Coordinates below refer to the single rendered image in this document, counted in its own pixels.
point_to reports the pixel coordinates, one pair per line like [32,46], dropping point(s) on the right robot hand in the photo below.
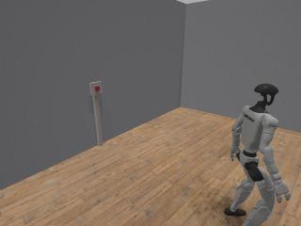
[279,189]

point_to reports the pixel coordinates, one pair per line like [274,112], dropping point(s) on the panel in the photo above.
[96,107]

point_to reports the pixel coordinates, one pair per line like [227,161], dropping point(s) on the left robot upper arm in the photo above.
[237,126]

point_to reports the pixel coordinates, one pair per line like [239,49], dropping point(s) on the robot right forearm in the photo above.
[269,160]

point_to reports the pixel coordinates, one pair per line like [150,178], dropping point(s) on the robot left foot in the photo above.
[237,213]

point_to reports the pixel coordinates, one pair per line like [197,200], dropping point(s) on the left robot hand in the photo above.
[234,151]

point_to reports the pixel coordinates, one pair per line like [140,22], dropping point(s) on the robot left forearm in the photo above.
[235,139]

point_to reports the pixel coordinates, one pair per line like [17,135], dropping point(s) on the right robot upper arm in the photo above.
[269,126]

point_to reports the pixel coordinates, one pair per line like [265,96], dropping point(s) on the robot head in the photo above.
[264,89]

